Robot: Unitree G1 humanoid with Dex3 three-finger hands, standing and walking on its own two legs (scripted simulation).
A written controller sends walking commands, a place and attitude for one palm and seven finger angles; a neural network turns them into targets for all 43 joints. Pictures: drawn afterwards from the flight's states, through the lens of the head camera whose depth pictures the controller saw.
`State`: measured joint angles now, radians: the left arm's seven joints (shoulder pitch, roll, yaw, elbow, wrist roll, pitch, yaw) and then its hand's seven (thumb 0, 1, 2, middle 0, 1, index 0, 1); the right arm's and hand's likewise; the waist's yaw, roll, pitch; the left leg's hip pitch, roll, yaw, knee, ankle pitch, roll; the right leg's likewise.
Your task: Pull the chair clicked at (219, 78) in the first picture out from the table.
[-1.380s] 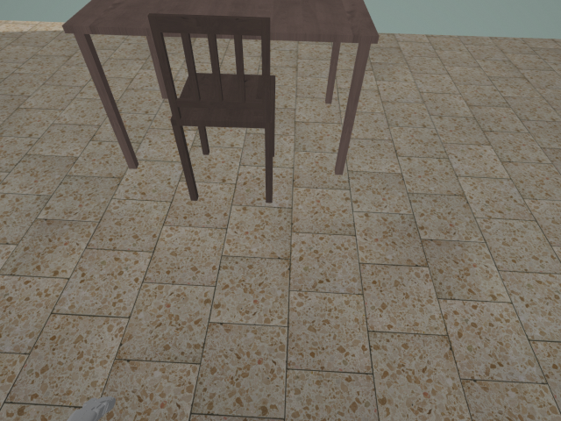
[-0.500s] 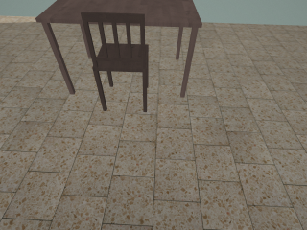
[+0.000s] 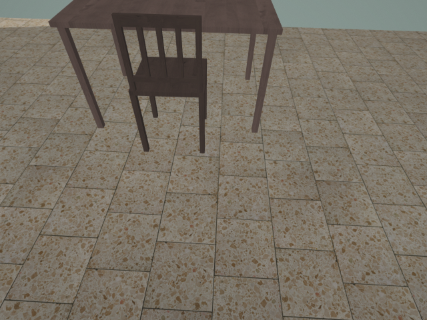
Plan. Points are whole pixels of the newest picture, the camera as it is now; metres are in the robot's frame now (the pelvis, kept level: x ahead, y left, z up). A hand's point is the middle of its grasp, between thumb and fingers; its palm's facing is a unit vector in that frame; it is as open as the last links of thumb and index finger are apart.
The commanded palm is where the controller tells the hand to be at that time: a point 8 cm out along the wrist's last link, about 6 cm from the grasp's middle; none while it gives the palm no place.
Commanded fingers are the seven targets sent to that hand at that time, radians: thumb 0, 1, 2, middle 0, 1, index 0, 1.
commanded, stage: look at it before walking up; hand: left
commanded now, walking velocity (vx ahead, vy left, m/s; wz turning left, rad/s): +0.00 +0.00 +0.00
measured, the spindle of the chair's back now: (161, 53) +1.23 +0.31 -0.10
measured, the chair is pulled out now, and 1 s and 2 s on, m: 0.00 0.00 0.00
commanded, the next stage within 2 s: walk to a spot facing it in 0.06 s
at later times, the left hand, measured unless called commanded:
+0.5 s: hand out of the picture +0.02 +0.23 -0.20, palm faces +0.12 -0.98 -0.16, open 7.4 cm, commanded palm none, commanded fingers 0.00 0.90 0.90 -0.20 -0.30 -0.20 -0.30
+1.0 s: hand (136, 229) +0.38 +0.24 -0.19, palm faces +0.08 -0.99 -0.15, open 7.3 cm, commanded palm none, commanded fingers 0.00 0.90 0.90 -0.20 -0.30 -0.20 -0.30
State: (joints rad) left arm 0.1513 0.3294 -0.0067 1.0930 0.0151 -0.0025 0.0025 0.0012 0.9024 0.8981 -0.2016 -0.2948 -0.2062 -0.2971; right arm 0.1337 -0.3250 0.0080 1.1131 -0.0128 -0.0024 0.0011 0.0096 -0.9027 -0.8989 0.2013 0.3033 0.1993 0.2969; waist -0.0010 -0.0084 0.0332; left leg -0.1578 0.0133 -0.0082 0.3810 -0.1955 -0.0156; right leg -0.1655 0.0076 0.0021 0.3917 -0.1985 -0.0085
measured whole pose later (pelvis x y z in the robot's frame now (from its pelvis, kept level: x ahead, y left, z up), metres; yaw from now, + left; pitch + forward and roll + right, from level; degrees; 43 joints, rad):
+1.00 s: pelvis +0.28 +0.06 -0.03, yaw +7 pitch +0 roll +0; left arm 0.09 0.15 0.04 1.01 0.03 -0.04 -0.02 0.00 0.91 0.90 -0.20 -0.29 -0.20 -0.30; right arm 0.54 -0.08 -0.01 1.20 -0.02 -0.07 -0.04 0.01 -0.90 -0.90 0.20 0.30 0.20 0.30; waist -0.06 0.00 0.06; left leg 0.16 -0.01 0.07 0.40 -0.51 0.03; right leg -0.46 -0.01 -0.16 0.61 -0.17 -0.05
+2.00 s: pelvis +0.55 +0.09 +0.00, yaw +4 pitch -1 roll +1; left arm 0.33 0.15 0.05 1.06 0.03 -0.03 0.02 0.00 0.91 0.90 -0.20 -0.29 -0.20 -0.30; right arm 0.24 -0.19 -0.06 1.08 -0.03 0.03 0.01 0.00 -0.92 -0.90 0.20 0.30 0.19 0.30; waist 0.02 0.01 -0.01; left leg -0.43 0.09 0.11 0.97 -0.39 0.00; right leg -0.19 -0.02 -0.10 0.47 -0.27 -0.04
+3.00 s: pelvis +0.74 +0.10 -0.01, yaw +3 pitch -1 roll +0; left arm 0.15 0.15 0.05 1.03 0.03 0.02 0.04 -0.01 0.92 0.90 -0.20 -0.29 -0.21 -0.30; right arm 0.17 -0.18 -0.05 1.04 -0.01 0.04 -0.03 0.01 -0.92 -0.90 0.19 0.30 0.19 0.30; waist 0.01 0.01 0.07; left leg -0.35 0.04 0.05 0.75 -0.41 -0.04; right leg -0.29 -0.04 -0.16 0.49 -0.18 -0.05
